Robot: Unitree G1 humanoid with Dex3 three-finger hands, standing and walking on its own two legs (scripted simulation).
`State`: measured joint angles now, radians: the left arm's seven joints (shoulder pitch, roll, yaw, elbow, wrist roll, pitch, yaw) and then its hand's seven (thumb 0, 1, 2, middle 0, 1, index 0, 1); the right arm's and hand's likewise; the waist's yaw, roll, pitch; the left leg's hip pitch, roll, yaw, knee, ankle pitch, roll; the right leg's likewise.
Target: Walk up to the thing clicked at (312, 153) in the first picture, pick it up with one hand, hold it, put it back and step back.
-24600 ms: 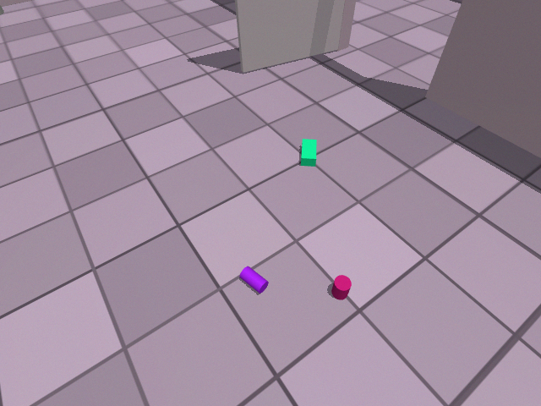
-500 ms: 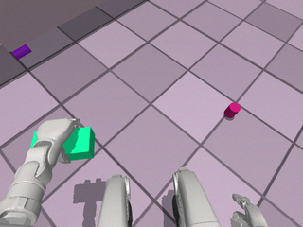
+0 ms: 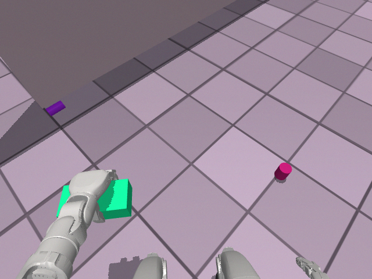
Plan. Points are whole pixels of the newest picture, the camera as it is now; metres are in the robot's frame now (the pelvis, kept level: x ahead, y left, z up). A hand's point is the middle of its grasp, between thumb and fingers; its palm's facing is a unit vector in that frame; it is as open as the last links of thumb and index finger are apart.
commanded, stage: lift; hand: left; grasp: from above
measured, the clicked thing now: (97, 201) +0.33 +0.24 -0.11
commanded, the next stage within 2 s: hold in 0.20 s
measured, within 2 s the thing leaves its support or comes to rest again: neither
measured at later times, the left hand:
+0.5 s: hand (91, 184) +0.34 +0.23 -0.03, palm faces -0.47 -0.06 -0.88, open 10.8 cm
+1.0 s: hand (90, 180) +0.34 +0.22 +0.00, palm faces -0.47 -0.04 -0.88, open 10.8 cm
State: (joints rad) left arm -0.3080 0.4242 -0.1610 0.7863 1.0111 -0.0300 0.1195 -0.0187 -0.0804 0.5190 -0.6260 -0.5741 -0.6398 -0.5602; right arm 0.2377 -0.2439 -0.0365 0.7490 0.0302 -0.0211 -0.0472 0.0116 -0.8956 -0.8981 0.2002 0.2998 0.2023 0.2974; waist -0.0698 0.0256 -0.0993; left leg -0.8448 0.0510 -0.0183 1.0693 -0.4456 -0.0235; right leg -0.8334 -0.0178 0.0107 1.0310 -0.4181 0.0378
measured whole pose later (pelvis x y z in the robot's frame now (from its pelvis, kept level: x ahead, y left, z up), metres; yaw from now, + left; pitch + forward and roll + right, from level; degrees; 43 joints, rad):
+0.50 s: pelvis +0.04 +0.00 +0.05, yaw +0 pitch +8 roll +0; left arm -0.28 0.40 -0.19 0.79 1.02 -0.03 0.08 -0.02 -0.09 0.52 -0.64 -0.56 -0.66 -0.54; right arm 0.24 -0.24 -0.05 0.75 0.03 0.00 -0.04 0.01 -0.89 -0.89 0.20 0.30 0.20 0.30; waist -0.04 0.02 -0.06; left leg -0.53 0.04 0.01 0.76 -0.37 -0.02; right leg -0.53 -0.03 0.03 0.74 -0.34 0.04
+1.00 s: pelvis +0.04 +0.00 +0.06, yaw -1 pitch +5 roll +0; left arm -0.25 0.40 -0.19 0.71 1.02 -0.03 0.02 -0.02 -0.12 0.54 -0.67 -0.54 -0.68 -0.53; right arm 0.23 -0.25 -0.06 0.71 0.03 0.05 -0.04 0.01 -0.89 -0.89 0.20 0.30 0.20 0.30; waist -0.03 0.03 -0.04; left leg -0.40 0.04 0.02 0.65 -0.33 -0.02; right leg -0.41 -0.03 0.03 0.64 -0.31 0.04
